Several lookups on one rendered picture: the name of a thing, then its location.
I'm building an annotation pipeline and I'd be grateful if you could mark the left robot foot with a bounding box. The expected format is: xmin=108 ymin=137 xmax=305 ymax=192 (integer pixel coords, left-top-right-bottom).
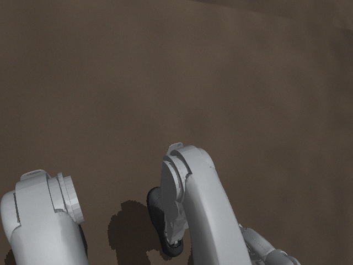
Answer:
xmin=78 ymin=224 xmax=88 ymax=258

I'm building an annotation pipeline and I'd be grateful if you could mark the right robot arm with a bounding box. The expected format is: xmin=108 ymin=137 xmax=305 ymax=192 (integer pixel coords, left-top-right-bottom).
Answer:
xmin=265 ymin=249 xmax=301 ymax=265

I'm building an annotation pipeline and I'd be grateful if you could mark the right robot hand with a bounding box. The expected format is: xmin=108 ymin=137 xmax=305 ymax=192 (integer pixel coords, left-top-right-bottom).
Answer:
xmin=238 ymin=223 xmax=275 ymax=265

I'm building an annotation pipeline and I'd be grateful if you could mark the right robot foot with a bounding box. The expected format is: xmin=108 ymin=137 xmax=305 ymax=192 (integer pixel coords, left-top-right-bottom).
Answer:
xmin=147 ymin=187 xmax=183 ymax=257

